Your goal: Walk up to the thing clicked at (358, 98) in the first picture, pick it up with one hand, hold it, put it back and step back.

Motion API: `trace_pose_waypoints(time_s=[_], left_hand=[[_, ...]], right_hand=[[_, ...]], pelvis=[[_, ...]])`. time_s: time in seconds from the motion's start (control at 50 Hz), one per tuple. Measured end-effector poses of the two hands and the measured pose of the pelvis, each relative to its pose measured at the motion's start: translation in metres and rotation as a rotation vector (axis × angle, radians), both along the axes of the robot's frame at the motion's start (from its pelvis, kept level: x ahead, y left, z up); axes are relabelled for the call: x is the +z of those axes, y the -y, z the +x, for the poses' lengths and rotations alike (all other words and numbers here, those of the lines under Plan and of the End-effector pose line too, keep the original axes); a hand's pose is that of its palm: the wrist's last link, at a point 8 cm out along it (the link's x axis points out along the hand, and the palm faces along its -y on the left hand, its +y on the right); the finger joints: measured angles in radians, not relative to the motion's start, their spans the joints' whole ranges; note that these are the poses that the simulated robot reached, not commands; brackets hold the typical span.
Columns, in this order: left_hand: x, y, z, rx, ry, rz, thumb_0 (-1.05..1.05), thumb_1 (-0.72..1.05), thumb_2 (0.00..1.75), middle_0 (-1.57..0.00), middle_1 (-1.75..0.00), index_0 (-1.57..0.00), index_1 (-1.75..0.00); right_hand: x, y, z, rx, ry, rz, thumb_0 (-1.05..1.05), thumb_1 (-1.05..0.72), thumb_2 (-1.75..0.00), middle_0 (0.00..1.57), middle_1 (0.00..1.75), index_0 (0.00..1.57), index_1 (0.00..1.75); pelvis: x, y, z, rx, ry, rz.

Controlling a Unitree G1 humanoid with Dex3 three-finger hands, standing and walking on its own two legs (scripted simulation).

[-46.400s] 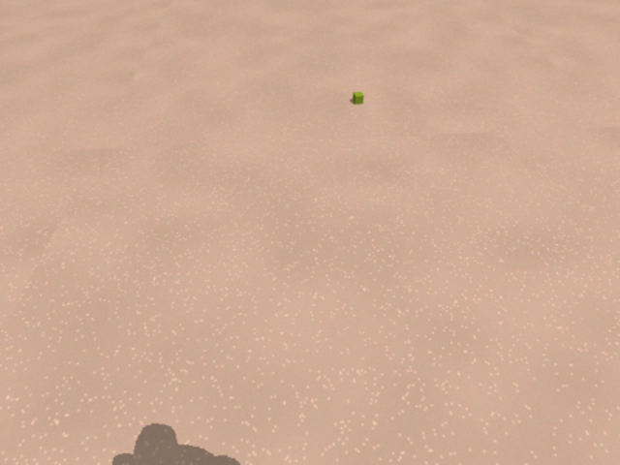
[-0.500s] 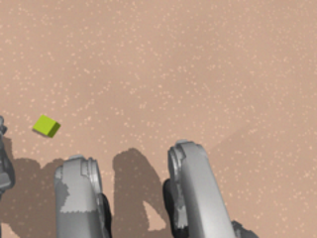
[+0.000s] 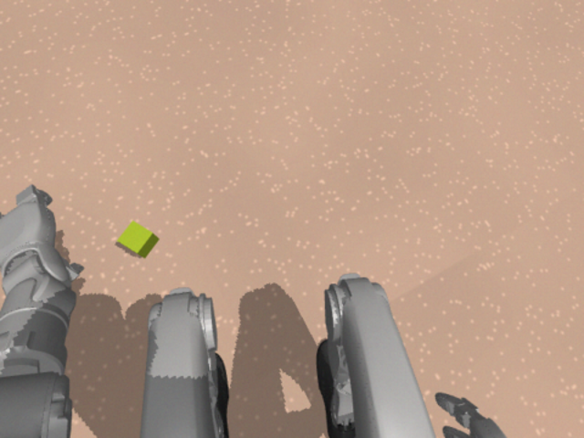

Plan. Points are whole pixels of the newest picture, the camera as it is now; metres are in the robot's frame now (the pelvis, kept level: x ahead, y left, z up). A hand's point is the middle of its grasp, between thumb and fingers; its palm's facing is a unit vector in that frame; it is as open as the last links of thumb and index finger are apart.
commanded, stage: home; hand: left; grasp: from above
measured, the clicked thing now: (138, 239) +0.47 +0.30 -0.39
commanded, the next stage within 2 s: none
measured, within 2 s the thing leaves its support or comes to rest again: neither
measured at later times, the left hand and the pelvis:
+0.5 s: hand out of the picture +0.28 +0.25 +0.10, palm faces -0.05 -0.86 -0.51, open 7.4 cm; pelvis +0.05 +0.00 +0.20, yaw +4 degrees
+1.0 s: hand out of the picture +0.24 +0.20 +0.25, palm faces +0.15 -0.97 -0.20, open 7.4 cm; pelvis +0.10 +0.01 +0.30, yaw +6 degrees
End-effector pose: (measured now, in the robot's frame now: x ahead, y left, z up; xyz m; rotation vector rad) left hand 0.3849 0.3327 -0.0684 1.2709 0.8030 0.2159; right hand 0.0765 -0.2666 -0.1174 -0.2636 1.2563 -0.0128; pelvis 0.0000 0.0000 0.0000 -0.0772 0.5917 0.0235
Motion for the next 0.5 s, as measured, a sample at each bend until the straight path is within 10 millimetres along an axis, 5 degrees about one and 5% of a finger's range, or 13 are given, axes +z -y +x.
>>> trace_pose_waypoints(time_s=[0.12, 0.26, 0.38, 0.5], left_hand=[[0.049, 0.009, -0.03, -0.007, 0.067, -0.11, 0.0, 0.22, 1.02, -0.24, -0.57, -0.23, -0.56], [0.118, 0.013, -0.073, 0.083, 0.048, -0.304, 0.0, 0.68, 1.03, -0.25, -0.45, -0.24, -0.45], [0.166, 0.026, -0.1, 0.161, 0.065, -0.494, 0.0, 0.84, 0.98, -0.23, -0.38, -0.22, -0.37], [0.209, 0.047, -0.116, 0.248, 0.104, -0.679, 0.0, 0.89, 0.93, -0.22, -0.33, -0.21, -0.32]], right_hand=[[0.038, -0.014, 0.048, -0.03, 0.11, -0.021, 0.01, -0.9, -0.9, 0.2, 0.29, 0.2, 0.3], [0.114, -0.034, 0.121, -0.005, 0.309, -0.03, 0.01, -0.91, -0.9, 0.2, 0.29, 0.2, 0.3], [0.183, -0.042, 0.171, 0.026, 0.463, -0.044, 0.01, -0.91, -0.9, 0.2, 0.29, 0.2, 0.3], [0.239, -0.045, 0.193, 0.028, 0.537, -0.061, 0.01, -0.91, -0.9, 0.2, 0.29, 0.2, 0.3]], pelvis=[[0.042, -0.003, 0.005, 0.011, 0.005, -0.008], [0.106, -0.005, 0.019, 0.026, 0.051, 0.003], [0.154, -0.004, 0.036, 0.042, 0.105, 0.012], [0.197, -0.004, 0.052, 0.057, 0.165, 0.018]])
